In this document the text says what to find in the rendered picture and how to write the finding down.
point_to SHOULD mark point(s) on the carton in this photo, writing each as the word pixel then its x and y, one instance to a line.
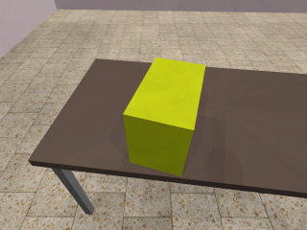
pixel 161 116

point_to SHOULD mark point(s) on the table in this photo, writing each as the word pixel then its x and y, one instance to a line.
pixel 250 132

